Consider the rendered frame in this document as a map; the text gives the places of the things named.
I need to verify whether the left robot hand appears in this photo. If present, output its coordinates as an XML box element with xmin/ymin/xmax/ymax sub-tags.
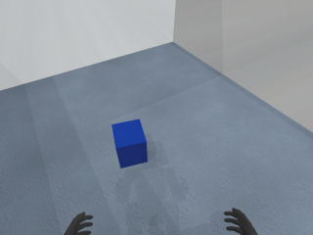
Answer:
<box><xmin>64</xmin><ymin>211</ymin><xmax>93</xmax><ymax>235</ymax></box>

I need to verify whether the carton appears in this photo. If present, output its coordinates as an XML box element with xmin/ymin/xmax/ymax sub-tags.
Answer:
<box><xmin>112</xmin><ymin>119</ymin><xmax>148</xmax><ymax>168</ymax></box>

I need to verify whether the right robot hand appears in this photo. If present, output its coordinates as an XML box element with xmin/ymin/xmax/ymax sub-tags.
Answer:
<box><xmin>224</xmin><ymin>208</ymin><xmax>258</xmax><ymax>235</ymax></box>

